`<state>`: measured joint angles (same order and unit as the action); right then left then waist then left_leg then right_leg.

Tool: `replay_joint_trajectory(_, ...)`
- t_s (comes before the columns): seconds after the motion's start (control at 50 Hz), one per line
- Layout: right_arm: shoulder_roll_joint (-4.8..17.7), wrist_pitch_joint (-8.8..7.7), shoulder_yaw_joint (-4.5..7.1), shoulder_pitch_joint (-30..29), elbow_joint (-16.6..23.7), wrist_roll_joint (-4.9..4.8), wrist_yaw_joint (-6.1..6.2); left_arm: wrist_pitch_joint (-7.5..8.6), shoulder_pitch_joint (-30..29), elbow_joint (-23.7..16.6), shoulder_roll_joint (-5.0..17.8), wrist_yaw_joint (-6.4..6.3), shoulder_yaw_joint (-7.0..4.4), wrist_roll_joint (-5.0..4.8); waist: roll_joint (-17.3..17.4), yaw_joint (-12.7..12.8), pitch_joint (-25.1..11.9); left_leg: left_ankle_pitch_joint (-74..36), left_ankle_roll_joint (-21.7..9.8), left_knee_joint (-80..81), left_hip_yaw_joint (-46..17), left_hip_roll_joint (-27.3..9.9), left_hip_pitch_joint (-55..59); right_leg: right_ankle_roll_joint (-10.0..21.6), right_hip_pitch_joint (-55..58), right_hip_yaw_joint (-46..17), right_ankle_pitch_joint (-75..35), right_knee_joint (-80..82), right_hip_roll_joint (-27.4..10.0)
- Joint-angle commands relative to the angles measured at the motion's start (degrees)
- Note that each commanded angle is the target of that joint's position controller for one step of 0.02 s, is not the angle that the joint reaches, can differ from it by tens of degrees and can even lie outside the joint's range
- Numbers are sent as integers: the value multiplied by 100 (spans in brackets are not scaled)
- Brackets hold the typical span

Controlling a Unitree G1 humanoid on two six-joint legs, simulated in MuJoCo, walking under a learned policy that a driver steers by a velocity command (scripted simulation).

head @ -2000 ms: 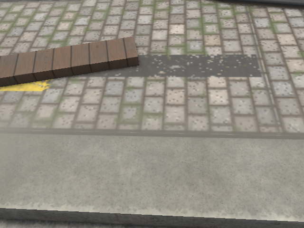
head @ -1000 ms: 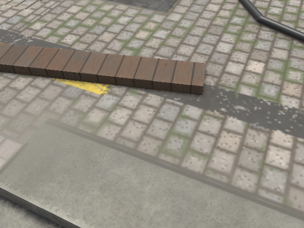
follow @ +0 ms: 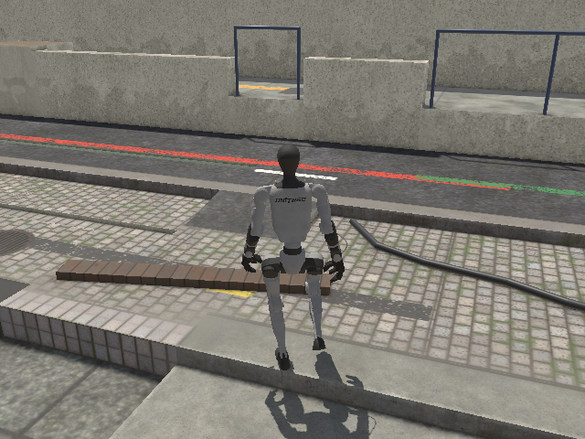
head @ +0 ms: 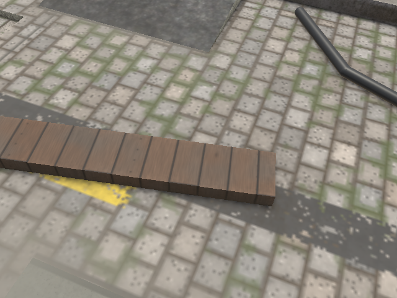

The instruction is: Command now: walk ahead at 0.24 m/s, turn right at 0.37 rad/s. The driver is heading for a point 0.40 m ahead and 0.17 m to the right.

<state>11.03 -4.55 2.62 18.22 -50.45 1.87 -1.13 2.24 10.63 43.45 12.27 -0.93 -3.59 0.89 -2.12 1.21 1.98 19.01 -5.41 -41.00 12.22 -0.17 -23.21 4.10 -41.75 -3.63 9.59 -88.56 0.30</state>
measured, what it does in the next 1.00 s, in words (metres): climbs, turning right: right foot, then left foot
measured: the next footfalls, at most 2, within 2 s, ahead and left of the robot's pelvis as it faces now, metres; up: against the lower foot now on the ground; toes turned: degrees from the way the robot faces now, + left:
right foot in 0.34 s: +0.21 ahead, -0.04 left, +0.00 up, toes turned -12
left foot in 0.90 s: +0.28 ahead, +0.13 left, +0.00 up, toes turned -33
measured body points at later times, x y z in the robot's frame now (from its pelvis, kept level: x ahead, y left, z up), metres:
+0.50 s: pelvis +0.14 +0.01 +0.02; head +0.16 +0.00 +0.46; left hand +0.24 +0.27 -0.10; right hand +0.27 -0.26 -0.08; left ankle +0.12 +0.14 -0.62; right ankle +0.17 -0.04 -0.71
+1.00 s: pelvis +0.18 +0.08 +0.02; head +0.22 +0.08 +0.47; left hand +0.44 +0.24 -0.09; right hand +0.17 -0.22 -0.06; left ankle +0.25 +0.15 -0.71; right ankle +0.13 -0.02 -0.66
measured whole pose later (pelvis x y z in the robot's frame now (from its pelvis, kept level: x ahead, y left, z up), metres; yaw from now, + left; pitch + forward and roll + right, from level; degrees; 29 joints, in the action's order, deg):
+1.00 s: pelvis +0.18 +0.08 +0.02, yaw -33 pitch +1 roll -1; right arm 13.3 1.0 1.4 10.8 -36.8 1.2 2.5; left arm -2.3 12.5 37.8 16.8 0.2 -5.4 1.7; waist -3.3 0.6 2.0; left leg 13.5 -2.1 -29.2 0.3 1.2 -16.5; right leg 0.0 -27.2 -8.3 26.1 -54.0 8.8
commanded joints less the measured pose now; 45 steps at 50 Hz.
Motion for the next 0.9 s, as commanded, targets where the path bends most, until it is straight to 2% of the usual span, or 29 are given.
replay_joint_trajectory(0.02, 372, -282, 29, -275, 485, -79, 71, -182, 936, 31, 301, -38, -101, 25, 510, 321, -155, -5054, 174, 2375, -748, -1280, 377, -70, 421, 77, -317, 1230, -74)
replay_joint_trajectory(0.04, 423, -275, 34, -176, 471, -128, 131, -207, 756, -31, 247, -5, -91, 24, 713, 283, -233, -5525, 313, 2383, -437, -1064, 725, -91, 405, 305, -566, 1722, 0)
replay_joint_trajectory(0.06, 496, -261, 61, -167, 506, -151, 200, -222, 670, -46, 195, 23, -93, -29, 767, 234, -327, -5662, 363, 2383, -213, -978, 1102, -118, 355, 509, -837, 2141, 76)
replay_joint_trajectory(0.1, 542, -176, 59, -182, 621, -192, 327, -235, 646, 4, 46, 59, -57, -42, 773, 191, -514, -5689, 477, 2312, 135, -901, 1643, -141, 526, 832, -1219, 2856, 115)
replay_joint_trajectory(0.14, 570, -77, 64, -165, 712, -210, 429, -241, 469, -16, -64, 73, -17, -11, 774, 87, -453, -5756, 494, 2229, 412, -885, 1780, -128, 964, 1141, -1217, 3725, 153)
replay_joint_trajectory(0.16, 606, -51, 74, -122, 734, -215, 455, -258, 418, -52, -91, 95, -6, 34, 879, 46, -479, -6048, 463, 2132, 506, -937, 1908, -80, 1220, 1300, -1146, 4050, 197)
replay_joint_trajectory(0.22, 720, 61, 138, 84, 789, -176, 562, -319, 468, -138, 49, 122, -38, 133, 1073, -55, -520, -6798, 279, 1654, 575, -1356, 2545, 63, 1455, 1404, -537, 4496, 163)
replay_joint_trajectory(0.26, 763, 207, 191, 25, 889, -116, 598, -325, 619, -176, 207, 105, -87, 103, 1160, -54, -467, -6920, 198, 1258, 537, -1571, 2789, 157, 1551, 1369, 77, 4798, 172)
replay_joint_trajectory(0.3, 850, 337, 249, -35, 983, -90, 601, -318, 772, -272, 256, 24, -128, 71, 1066, -16, -430, -6810, 123, 628, 474, -1778, 2735, 309, 1761, 1287, 822, 5122, 196)
replay_joint_trajectory(0.32, 887, 408, 264, -186, 1028, -101, 560, -289, 1068, -241, 290, -22, -158, 34, 872, 145, -507, -6334, 113, -55, 477, -1731, 2536, 428, 2111, 1179, 938, 5530, 234)
replay_joint_trajectory(0.34, 975, 462, 290, -420, 1089, -143, 507, -226, 1547, -214, 362, -66, -201, 63, 353, 582, -494, -5133, 248, -1290, 522, -1470, 1758, 657, 2857, 675, -109, 6290, 69)
replay_joint_trajectory(0.36, 541, 484, 197, -553, 1345, -91, 427, -188, 1440, -235, 856, -95, -312, 87, -702, 281, -212, -377, 486, -2553, 303, -530, 134, 994, 3465, -1042, -3209, 6136, -910)
replay_joint_trajectory(0.38, 315, 567, 125, -338, 1636, -83, 345, -271, 1288, -335, 1319, -105, -457, -36, -1430, -18, -640, 1863, 824, -4131, -766, 568, -927, 2203, 3629, -3364, -3533, 6766, -1672)
replay_joint_trajectory(0.4, 475, 537, 124, -173, 1509, -11, 322, -285, 1082, -534, 1292, -84, -457, -90, -517, -46, -583, 1755, 863, -4192, -1476, 124, -1224, 2307, 3362, -3253, -1895, 7169, -2014)
replay_joint_trajectory(0.42, 722, 457, 193, -554, 1540, -62, 317, -311, 803, -619, 966, -105, -357, -41, 115, -56, -102, 1327, 827, -4043, -1513, 28, -1332, 2105, 2862, -2789, -765, 7303, -1797)
replay_joint_trajectory(0.44, 840, 399, 234, -826, 1580, -124, 331, -329, 598, -650, 797, -104, -268, -35, 455, -205, 186, 846, 799, -3513, -1463, -96, -1319, 1704, 2575, -2318, -470, 7399, -1473)
replay_joint_trajectory(0.46, 875, 428, 245, -944, 1644, -73, 344, -305, 508, -690, 715, -110, -239, -66, 383, -231, 168, 527, 806, -3093, -1460, -161, -1202, 1419, 2541, -1957, -707, 7358, -1184)
replay_joint_trajectory(0.48, 772, 506, 218, -919, 1600, -24, 340, -260, 499, -703, 713, -93, -232, -45, 254, -229, -29, 299, 813, -2931, -1430, -136, -1034, 1252, 2618, -1661, -1235, 7235, -968)
replay_joint_trajectory(0.5, 651, 581, 176, -855, 1552, -19, 332, -202, 584, -686, 766, -61, -239, -11, 186, -206, -261, 204, 825, -2836, -1406, -84, -964, 1168, 2796, -1521, -1851, 7087, -877)
replay_joint_trajectory(0.54, 517, 643, 118, -853, 1530, -81, 317, -134, 759, -662, 922, -31, -281, 19, 124, -131, -619, 205, 846, -2557, -1408, -51, -1042, 1091, 3207, -1458, -2503, 6916, -831)
replay_joint_trajectory(0.58, 533, 675, 104, -1014, 1576, -90, 314, -150, 895, -686, 982, -40, -301, 11, -64, -10, -755, 159, 877, -2204, -1442, -63, -1210, 997, 3487, -1537, -2165, 6911, -789)
replay_joint_trajectory(0.64, 585, 717, 97, -1281, 1646, -79, 320, -239, 929, -784, 996, -61, -309, 11, -364, 151, -710, 70, 906, -1807, -1495, -62, -1381, 913, 3560, -1770, -1053, 6995, -703)
replay_joint_trajectory(0.7, 604, 698, 72, -1440, 1679, -75, 324, -284, 862, -890, 1032, -45, -323, 52, -467, 233, -601, 146, 883, -1360, -1524, -20, -1296, 933, 3445, -2019, -499, 6995, -683)
replay_joint_trajectory(0.76, 670, 641, 63, -1405, 1699, -98, 329, -298, 718, -973, 1102, 19, -344, 84, -547, 209, -589, 369, 782, -959, -1550, 87, -933, 975, 3253, -2265, -608, 6849, -685)
replay_joint_trajectory(0.82, 696, 578, 38, -1163, 1703, -157, 347, -316, 455, -1029, 1132, 83, -351, 90, -639, 87, -627, 572, 640, -306, -1544, 240, -278, 887, 3004, -2497, -1221, 6657, -648)
replay_joint_trajectory(0.86, 699, 534, 30, -787, 1643, -213, 371, -349, 220, -1047, 1114, 120, -354, 47, -685, -100, -631, 328, 553, 587, -1501, 332, 421, 663, 2765, -2577, -1475, 6479, -497)
replay_joint_trajectory(0.88, 665, 503, 26, -518, 1573, -211, 393, -373, 87, -1046, 1082, 122, -350, -16, -603, -277, -599, -231, 535, 1475, -1425, 345, 947, 437, 2540, -2526, -1169, 6310, -310)
replay_joint_trajectory(0.9, 837, 464, 67, -440, 1560, -139, 436, -371, 126, -1043, 924, 105, -315, -86, -240, -277, -550, -516, 456, 2206, -1771, -40, 1462, 128, 2109, -2307, -265, 5943, -19)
